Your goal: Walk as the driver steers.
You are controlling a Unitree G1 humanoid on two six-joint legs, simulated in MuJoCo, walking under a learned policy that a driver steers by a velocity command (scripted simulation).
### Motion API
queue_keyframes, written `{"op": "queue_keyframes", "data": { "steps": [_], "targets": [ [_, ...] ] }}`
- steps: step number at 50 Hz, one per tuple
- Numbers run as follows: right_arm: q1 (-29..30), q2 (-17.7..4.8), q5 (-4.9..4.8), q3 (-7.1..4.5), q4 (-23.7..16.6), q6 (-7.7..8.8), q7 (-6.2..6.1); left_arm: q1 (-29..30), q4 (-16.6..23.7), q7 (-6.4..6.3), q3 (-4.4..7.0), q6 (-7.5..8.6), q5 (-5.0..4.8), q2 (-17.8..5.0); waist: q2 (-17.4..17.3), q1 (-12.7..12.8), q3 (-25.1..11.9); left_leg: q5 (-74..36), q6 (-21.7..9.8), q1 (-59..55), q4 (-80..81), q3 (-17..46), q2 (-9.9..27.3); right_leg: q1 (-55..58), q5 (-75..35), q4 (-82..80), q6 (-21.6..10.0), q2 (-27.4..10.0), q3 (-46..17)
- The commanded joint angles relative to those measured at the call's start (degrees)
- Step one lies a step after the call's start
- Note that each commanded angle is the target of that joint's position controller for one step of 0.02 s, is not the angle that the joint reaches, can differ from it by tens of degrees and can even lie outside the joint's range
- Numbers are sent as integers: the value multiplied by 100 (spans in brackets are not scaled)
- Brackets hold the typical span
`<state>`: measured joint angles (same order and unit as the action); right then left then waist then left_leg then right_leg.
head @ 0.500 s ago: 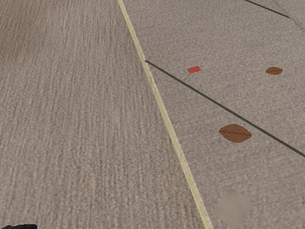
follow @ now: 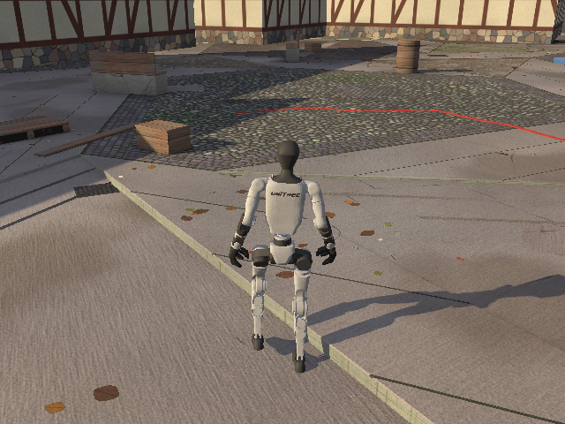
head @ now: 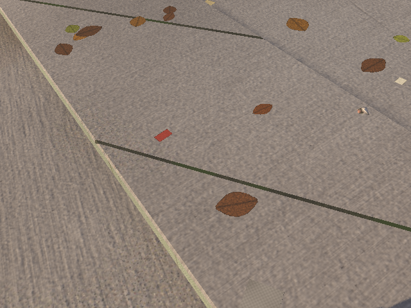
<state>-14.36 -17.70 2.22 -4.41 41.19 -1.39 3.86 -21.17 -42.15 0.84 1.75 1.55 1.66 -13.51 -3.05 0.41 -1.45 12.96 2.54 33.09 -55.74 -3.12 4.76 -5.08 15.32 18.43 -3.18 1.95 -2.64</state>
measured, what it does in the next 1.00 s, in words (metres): climbs, turning right: left foot, then right foot 0.09 m higher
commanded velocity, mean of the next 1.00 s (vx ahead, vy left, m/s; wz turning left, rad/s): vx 0.92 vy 0.00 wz -0.68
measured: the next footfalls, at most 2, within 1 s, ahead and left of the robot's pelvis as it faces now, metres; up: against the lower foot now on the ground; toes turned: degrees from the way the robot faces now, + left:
left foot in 0.24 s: +0.30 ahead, +0.15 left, +0.00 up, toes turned +1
right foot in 0.72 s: +0.64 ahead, -0.07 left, +0.09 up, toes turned -25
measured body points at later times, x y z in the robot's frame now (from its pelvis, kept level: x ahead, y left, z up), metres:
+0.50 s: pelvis +0.32 +0.05 -0.02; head +0.32 +0.05 +0.43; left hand +0.53 +0.24 -0.11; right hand +0.25 -0.20 -0.15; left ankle +0.26 +0.15 -0.75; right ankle +0.30 -0.06 -0.48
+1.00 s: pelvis +0.76 -0.11 +0.07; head +0.79 -0.14 +0.52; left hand +0.91 +0.13 -0.05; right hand +0.88 -0.43 +0.05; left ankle +1.02 -0.07 -0.58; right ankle +0.60 -0.05 -0.65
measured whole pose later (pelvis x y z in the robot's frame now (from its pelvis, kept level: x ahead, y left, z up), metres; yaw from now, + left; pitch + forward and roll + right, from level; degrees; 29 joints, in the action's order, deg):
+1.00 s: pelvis +0.76 -0.11 +0.07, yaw -38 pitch +5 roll +1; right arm 1.7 -11.6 2.5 2.8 25.6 3.4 1.2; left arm -26.6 -48.0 -0.4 3.4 4.6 0.5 -17.1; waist 0.6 4.6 -1.0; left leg 8.0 1.6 49.2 -51.7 3.0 6.6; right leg -1.7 23.2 23.0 -11.6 12.0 -12.0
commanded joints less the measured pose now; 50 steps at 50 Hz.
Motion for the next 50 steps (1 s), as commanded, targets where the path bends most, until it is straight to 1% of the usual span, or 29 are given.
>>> {"op": "queue_keyframes", "data": {
  "steps": [1, 8, 10, 11, 12, 13, 14, 15, 16, 17, 19, 20, 23, 26, 29, 30, 32, 34, 35, 36, 37, 38, 40, 41, 42, 44, 46, 48, 50],
  "targets": [
    [740, -394, -52, -71, -467, 127, 27, 151, 239, 3, 295, 237, -45, -1017, 934, 87, 589, -621, 76, 1062, 306, 78, 96, 181, 1121, -1403, -838, -1230, -1221],
    [1367, -332, -78, 9, -719, 220, 31, -74, -24, -58, 320, 359, -29, -1139, 778, 203, 1054, -827, -375, 54, 2062, -49, 19, 80, -135, -1640, -758, -1533, -856],
    [867, -407, -76, -36, -685, 270, -91, 57, -111, -71, 335, 370, -27, -1324, 819, -126, 727, -366, -547, -926, 2192, -184, -318, 163, -2759, -908, -733, -1510, -833],
    [-3, -493, -77, -99, -460, 312, -195, 190, -151, -56, 345, 355, -1, -1392, 690, -587, 210, -200, -599, -1904, 2376, -270, -546, 152, -4191, 196, -683, -1279, -630],
    [-1316, -699, -15, -177, -85, 360, -310, 403, -128, -45, 313, 350, 23, -1294, 390, -1218, -508, 3, -566, -3551, 2357, -230, -514, -628, -4134, 1885, -586, -859, -372],
    [-2155, -1470, 140, -316, 4, 416, -440, 301, 90, -6, 125, 392, -85, -628, -908, -1369, -1123, 2310, -563, -4794, 3103, 1589, 915, -2075, -2390, 4111, -397, -230, -162],
    [-2032, -1819, 194, -361, 18, 447, -382, -66, 223, 7, 38, 432, -265, -223, -2237, -919, -1347, 4049, -694, -5045, 4583, 4233, 1859, -3371, 1070, 5494, -353, 557, -418],
    [-1040, -1192, 182, -233, -148, 400, -361, 272, 100, -16, 98, 369, -136, -562, -1118, -585, -575, 4024, -666, -4154, 4580, 4040, 1847, -3697, 487, 6348, -430, 101, -550],
    [-663, -745, 156, -117, -255, 402, -344, 505, 93, 10, 150, 325, -73, -719, -325, -467, -256, 3399, -687, -3601, 4322, 3189, 1714, -3763, 147, 6651, -442, -191, -341],
    [-523, -546, 143, -48, -212, 448, -319, 552, 71, 47, 118, 295, -42, -596, 6, -321, -149, 2581, -667, -3189, 4313, 2443, 1502, -3694, -142, 6700, -443, -429, -274],
    [-660, -211, 89, 75, 72, 552, -326, 568, 124, 142, 51, 137, 41, -254, -198, -89, 55, 1889, -595, -2611, 4386, 1437, 1291, -3835, -307, 7459, -415, -565, -148],
    [-920, -156, 73, 81, 278, 600, -290, 837, 240, 143, 17, 54, 3, -52, -385, -137, 123, 1939, -698, -2656, 4359, 1318, 1366, -4418, -72, 8655, -450, -458, -8],
    [-1523, 152, 57, 193, 819, 692, -180, 1825, 775, 0, -212, -64, -122, 543, -11, 22, 662, 1671, -641, -2656, 4266, 856, 1628, -6740, 350, 10769, -712, -260, -262],
    [-1084, 109, 86, 247, 973, 736, -212, 2431, 1226, -50, -306, -133, -152, 430, 254, 538, 1185, 1352, -160, -1593, 5061, -351, 1187, -6425, 67, 9269, -702, -257, -49],
    [-1138, 97, -100, 339, 990, 838, -396, 2708, 1306, 40, -247, -258, -66, 86, 121, 430, 1405, -1478, -251, -1439, 5518, -1592, 678, -5309, -167, 7350, -592, -328, 1029],
    [-1167, 12, -171, 343, 1000, 829, -447, 2524, 1205, 74, -289, -271, -72, 167, 234, 449, 1170, -2936, -220, -1752, 5307, -1963, 485, -4702, -95, 6625, -736, -225, 1449],
    [-1408, -627, -196, 198, 856, 793, -638, 2276, 1123, 172, -304, -215, -139, 147, -53, 556, 233, -7916, -478, -2623, 4215, -1881, 944, -3205, 321, 5430, -936, 207, 1984],
    [-842, -1303, -80, -46, 522, 598, -685, 495, 704, 93, -49, -175, -216, -339, -771, 1385, -953, -9750, -643, -3562, 1846, -1603, 1335, -1935, 1300, 4840, -1071, 578, 1619],
    [-584, -1465, -152, -158, 291, 505, -583, -387, 498, 24, 162, -114, -259, -790, -832, 1658, -1487, -9280, -804, -3184, -119, -1260, 1404, -707, 2024, 4215, -1250, 901, 928],
    [-342, -863, -167, -82, 197, 501, -429, -107, 506, -26, 393, -51, -291, -1122, -118, 1504, -1040, -4442, -640, -1729, -2463, -1034, 700, -96, 2068, 2763, -1649, 553, -618],
    [65, 176, -69, 171, -618, 635, -227, 567, 465, -45, 535, -109, -284, -1677, 1800, 571, -853, 449, -198, 1092, -4356, -335, -770, 599, 1950, 949, -2255, -507, -4148],
    [325, 29, 149, 231, -1158, 869, -125, 421, 628, -101, 560, -153, -188, -1699, 996, 506, -1091, 174, -334, 1948, -4642, 809, -618, 980, 2645, -18, -2414, -970, -5633],
    [459, 170, 74, 321, -1103, 957, -195, 45, 148, -166, 413, -22, -23, -966, -218, 117, 341, 318, -303, 2283, -4575, 815, -327, -487, 1711, -59, -2026, -985, -4992],
    [596, 344, 133, 401, -1229, 870, -262, 89, 56, -206, 335, 98, 56, -736, -260, -73, 561, 756, -248, 2370, -4825, 791, -237, -1089, 1009, 222, -1918, -714, -4270],
    [535, 460, 206, 485, -1295, 694, -306, 150, -31, -226, 307, 220, 36, -751, -208, -275, 567, 1161, -207, 2409, -4784, 759, -122, -1392, 643, 293, -1803, -428, -3531],
    [560, 225, 255, 517, -1410, 411, -340, 449, 7, -148, 257, 363, -73, -875, -357, -548, 765, 1582, -154, 1709, -2993, 534, 109, -2424, 591, -138, -1612, 35, -2409],
    [1363, -128, 107, 472, -1742, 441, -317, 334, 15, -171, 273, 443, -64, -973, -195, -235, 1035, 777, 15, 805, -978, 151, 171, -2820, -793, -657, -1615, 254, -2082],
    [1462, 139, 23, 573, -1721, 451, -260, 229, -42, -171, 346, 466, -107, -1098, 178, -28, 585, -847, -7, -540, 596, 69, 17, -2485, -2215, -705, -1405, 459, -1668],
    [1434, 121, -89, 560, -1588, 434, -290, 14, -165, -112, 456, 466, -186, -1406, 369, 139, 68, -1514, -142, -1290, 1627, -2, -348, -1437, -3501, -510, -1215, 302, -1670]
  ]
}}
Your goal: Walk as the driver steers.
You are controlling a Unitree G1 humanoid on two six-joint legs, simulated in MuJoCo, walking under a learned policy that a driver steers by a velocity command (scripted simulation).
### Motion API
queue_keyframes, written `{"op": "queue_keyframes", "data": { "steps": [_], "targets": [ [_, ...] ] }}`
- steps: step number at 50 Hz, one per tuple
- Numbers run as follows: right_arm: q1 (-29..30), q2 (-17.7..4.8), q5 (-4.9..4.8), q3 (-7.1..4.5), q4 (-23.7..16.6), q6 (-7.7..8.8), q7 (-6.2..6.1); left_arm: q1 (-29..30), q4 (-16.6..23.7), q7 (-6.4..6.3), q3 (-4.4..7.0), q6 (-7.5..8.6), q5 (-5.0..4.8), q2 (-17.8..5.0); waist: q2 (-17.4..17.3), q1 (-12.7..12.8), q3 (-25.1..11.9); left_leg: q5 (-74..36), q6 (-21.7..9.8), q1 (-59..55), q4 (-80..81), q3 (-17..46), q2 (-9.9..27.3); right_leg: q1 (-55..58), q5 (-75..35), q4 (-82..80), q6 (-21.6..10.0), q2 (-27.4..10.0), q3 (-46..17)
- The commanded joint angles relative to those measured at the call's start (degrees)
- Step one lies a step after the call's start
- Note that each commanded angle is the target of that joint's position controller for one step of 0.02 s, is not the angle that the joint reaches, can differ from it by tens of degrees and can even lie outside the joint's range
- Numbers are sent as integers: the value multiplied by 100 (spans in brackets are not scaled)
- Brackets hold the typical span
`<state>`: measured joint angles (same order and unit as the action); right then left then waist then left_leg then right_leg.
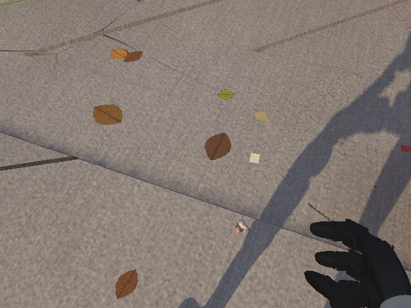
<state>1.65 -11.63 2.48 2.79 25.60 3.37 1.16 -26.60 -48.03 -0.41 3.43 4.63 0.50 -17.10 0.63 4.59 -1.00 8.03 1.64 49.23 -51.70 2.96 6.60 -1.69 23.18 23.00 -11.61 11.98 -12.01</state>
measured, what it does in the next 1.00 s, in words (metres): walks ahead: left foot, then right foot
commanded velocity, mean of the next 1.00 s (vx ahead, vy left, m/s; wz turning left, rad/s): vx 0.23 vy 0.00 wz -0.23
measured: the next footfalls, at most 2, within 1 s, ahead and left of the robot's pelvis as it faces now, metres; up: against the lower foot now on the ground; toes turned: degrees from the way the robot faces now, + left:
left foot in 0.10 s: +0.31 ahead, +0.16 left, +0.00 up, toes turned -5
right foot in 0.48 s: +0.52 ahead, -0.10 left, +0.00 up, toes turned -8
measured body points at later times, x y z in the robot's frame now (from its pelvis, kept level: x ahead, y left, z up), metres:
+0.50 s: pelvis +0.37 +0.03 +0.00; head +0.41 +0.01 +0.45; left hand +0.67 +0.17 -0.06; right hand +0.33 -0.26 -0.12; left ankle +0.28 +0.16 -0.71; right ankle +0.48 -0.09 -0.72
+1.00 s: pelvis +0.47 +0.05 +0.01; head +0.48 +0.05 +0.45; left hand +0.63 +0.28 -0.12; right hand +0.53 -0.21 -0.12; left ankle +0.47 +0.17 -0.72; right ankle +0.48 -0.09 -0.72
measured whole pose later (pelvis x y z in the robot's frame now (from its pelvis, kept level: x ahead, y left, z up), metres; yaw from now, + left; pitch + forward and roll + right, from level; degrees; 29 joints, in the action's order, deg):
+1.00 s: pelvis +0.47 +0.05 +0.01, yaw -13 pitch -1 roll +0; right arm -12.2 -12.4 1.0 0.5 45.1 1.0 -1.2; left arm -10.6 -50.0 -1.2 2.9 -0.6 0.5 -12.6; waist -0.8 0.1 1.2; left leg 20.2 0.0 13.3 -34.2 -0.4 0.7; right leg -18.3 13.3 32.3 1.6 0.9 -4.6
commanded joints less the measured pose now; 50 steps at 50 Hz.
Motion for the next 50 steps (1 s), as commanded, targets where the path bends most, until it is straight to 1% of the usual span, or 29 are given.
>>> {"op": "queue_keyframes", "data": {
  "steps": [1, 2, 3, 4, 5, 6, 7, 8, 10, 11, 14, 17, 21, 23, 24, 25, 26, 27, 29, 31, 33, 35, 36, 37, 38, 39, 40, 44, 50],
  "targets": [
    [-337, -661, -104, -229, 97, -35, -50, 470, 382, 22, 337, 155, -68, -1157, 20, -277, -178, -945, -100, -3036, 1620, -710, -797, -1043, -5548, -507, -222, -727, -678],
    [-698, -858, -87, -313, 217, 1, -107, 349, 326, 7, 369, 155, -52, -1214, 259, -374, -428, -1028, -158, -3358, 1925, -668, -965, -482, -6492, 189, 6, -820, -790],
    [-1229, -1090, -108, -431, 370, 71, -190, 379, 300, 7, 397, 167, -37, -1262, 371, -676, -715, -1395, -176, -3868, 2294, -586, -954, -123, -6777, 1148, 272, -879, -835],
    [-2194, -1283, -110, -554, 690, 144, -277, 724, 400, 28, 408, 179, -45, -1269, 263, -1272, -1073, -2189, -219, -4826, 2874, -558, -757, -147, -6513, 2429, 555, -780, -670],
    [-3087, -1501, -1, -646, 1030, 208, -331, 1028, 562, 22, 296, 182, -43, -744, -134, -1610, -1339, -2992, -456, -6179, 2553, -86, 87, -1267, -3219, 4193, 807, -364, -328],
    [-3202, -1602, 206, -630, 1053, 229, -240, 273, 743, -53, 91, 143, -126, -19, -1492, -945, -1911, -7196, -1096, -7976, 1062, 1553, 1826, -3213, 1414, 5983, 1010, 58, 51],
    [-2766, -1223, 59, -598, 788, 361, -184, -15, 853, 7, -101, 99, -292, -93, -2297, -976, -2847, -5977, -1833, -8360, 1926, 3005, 2137, -3901, 1063, 6864, 1203, -244, -568],
    [-2227, -1020, 12, -645, 630, 341, -222, 575, 946, -14, -25, -30, -346, -507, -1598, -1110, -2342, -4600, -1815, -7705, 2307, 2583, 1920, -4113, 601, 6819, 1287, -716, -152],
    [-1944, -841, -202, -591, 813, 332, -238, 1597, 1248, -1, 5, -195, -210, -630, -18, -951, -930, -3508, -1611, -5942, 2876, 1706, 1370, -4302, 322, 6522, 1300, -1059, 356],
    [-1949, -934, -249, -603, 957, 356, -231, 1619, 1353, 37, -27, -230, -172, -470, 85, -740, -392, -3677, -1543, -5143, 3140, 1404, 1210, -4106, 292, 6181, 1231, -1146, 378],
    [-1245, -1005, -318, -610, 1111, 364, -168, 1551, 1419, 39, -171, -269, -208, -116, -281, -244, 208, -3737, -1263, -3521, 3656, 217, 605, -3351, -125, 3899, 1239, -1278, 720],
    [-1375, -1368, -382, -720, 1348, 325, -202, 1852, 1327, 210, -285, -106, -99, 49, -646, -406, -317, -3573, -1187, -3359, 3653, -462, 194, -1942, -2265, 1717, 1267, -1097, 1081],
    [-1567, -1582, -469, -794, 1552, 280, -225, 2333, 1378, 289, -138, -51, 17, -374, -552, -418, -359, -3154, -977, -4179, 3104, -292, 491, -1774, -2882, 678, 876, -1104, 932],
    [-1747, -1496, -451, -767, 1648, 218, -225, 1926, 1222, 218, 12, -51, 108, -602, -435, -202, -546, -3163, -721, -4055, 2140, -492, 162, -853, -3378, 271, 598, -930, 1107],
    [-1868, -1389, -323, -717, 1571, 220, -232, 1605, 1219, 140, 126, -78, 150, -991, 30, -107, -866, -2143, -401, -3474, 1102, -760, -204, 46, -5759, 535, 299, -1563, 499],
    [-2487, -863, -187, -486, 1524, 202, -160, 1462, 1276, 46, 34, -151, 333, -950, 1122, -318, -1712, 2193, 9, -2087, -926, -574, -734, 1537, -8199, 850, -980, -3245, -1311],
    [-2749, -970, -268, -446, 1683, 115, -57, 1348, 1167, 71, -134, -194, 175, -321, 1046, -276, -2503, 3336, 114, -1938, -1480, 254, -551, 1781, -7975, 915, -1339, -3463, -1663],
    [-2453, -1240, -357, -518, 1632, 29, -22, 1592, 1183, 123, -146, -228, 17, -213, 733, -275, -2030, 3290, 196, -1647, -1592, 327, -391, 1412, -7175, 772, -1122, -3105, -1380],
    [-1880, -1242, -297, -559, 1567, -148, -151, 2175, 1178, 141, -148, -265, -77, -175, 137, -451, -1200, 2961, 329, -1732, -1000, 232, -162, 95, -5573, 408, -625, -2732, -1002],
    [-1951, -1087, -269, -534, 1586, -348, -256, 2644, 1161, 128, -55, -371, 42, -384, 378, -780, -779, 2619, 403, -2697, 44, -60, -239, -1327, -4662, 41, -316, -2365, -533],
    [-2109, -839, -245, -469, 1707, -428, -315, 2618, 1089, 69, -17, -444, 105, -368, 549, -780, -909, 1648, 357, -3421, 669, -239, -381, -1719, -4012, -87, -232, -2167, -239],
    [-2171, -696, -189, -441, 1801, -458, -297, 2672, 1012, 28, -45, -463, 49, -229, 533, -888, -934, 529, 224, -4103, 1470, -333, -469, -2054, -2715, -83, -35, -2020, -36],
    [-2077, -638, -100, -425, 1786, -467, -271, 2584, 926, 25, -76, -465, 14, -104, 516, -895, -864, 202, 130, -4364, 1840, -368, -520, -2208, -1611, -84, 206, -1829, 59],
    [-1877, -712, 33, -419, 1664, -479, -252, 2334, 765, 31, -116, -460, 14, 55, 369, -839, -640, 55, -13, -4465, 2168, -163, -342, -2451, -424, -54, 570, -1615, 142],
    [-1535, -1094, 77, -479, 1463, -488, -256, 2087, 669, 25, -93, -482, 32, 30, -152, -612, -186, 754, -231, -3937, 2582, 226, 59, -2526, 464, 98, 883, -1285, 377],
    [-1231, -1187, 36, -521, 1466, -457, -256, 2055, 653, -9, -56, -497, 23, 0, -810, -449, 95, 2148, -415, -2803, 2928, 328, 116, -1798, -3, 299, 1065, -1098, 680],
    [-987, -939, 13, -441, 1408, -398, -249, 2132, 621, -45, -23, -497, 51, -80, -820, -430, 298, 2572, -388, -2405, 3105, 302, -10, -1419, -479, 488, 1147, -1095, 695],
    [-1221, -839, -120, -410, 1536, -177, -261, 1925, 382, -92, 35, -449, 38, -78, -483, -481, 153, 1279, -255, -2801, 2798, 141, -149, -1188, -1553, 645, 1036, -1195, 591],
    [-1449, -760, -177, -410, 1673, -157, -249, 1785, 48, -112, 69, -455, -24, -71, -144, -525, -116, 206, -339, -3148, 2569, 30, -257, -874, -2368, 776, 1075, -1268, 543]
  ]
}}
